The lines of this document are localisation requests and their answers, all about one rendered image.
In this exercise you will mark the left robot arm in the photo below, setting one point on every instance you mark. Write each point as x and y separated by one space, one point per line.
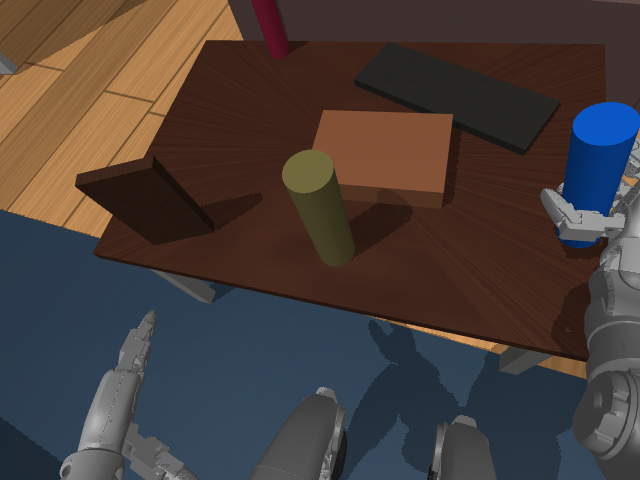
93 464

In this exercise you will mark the right robot arm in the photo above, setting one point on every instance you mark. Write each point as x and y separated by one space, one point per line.
607 420

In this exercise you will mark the left robot hand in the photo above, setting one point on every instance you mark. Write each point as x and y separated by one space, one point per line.
109 423

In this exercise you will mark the left robot foot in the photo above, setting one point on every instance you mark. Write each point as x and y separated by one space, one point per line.
340 459

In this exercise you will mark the right robot hand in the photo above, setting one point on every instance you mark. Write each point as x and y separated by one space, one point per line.
584 225

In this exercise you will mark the sofa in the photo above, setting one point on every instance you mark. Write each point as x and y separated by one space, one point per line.
615 23

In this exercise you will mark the coffee table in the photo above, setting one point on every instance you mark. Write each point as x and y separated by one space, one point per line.
487 265

